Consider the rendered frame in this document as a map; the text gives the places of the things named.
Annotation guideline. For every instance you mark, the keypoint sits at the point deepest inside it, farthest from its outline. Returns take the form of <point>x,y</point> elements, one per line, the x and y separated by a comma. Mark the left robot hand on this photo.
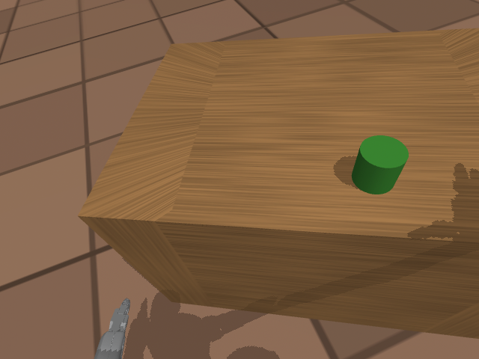
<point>112,342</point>

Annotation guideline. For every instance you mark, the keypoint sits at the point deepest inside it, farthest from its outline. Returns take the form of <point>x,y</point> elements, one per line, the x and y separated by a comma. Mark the can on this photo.
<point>379,163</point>

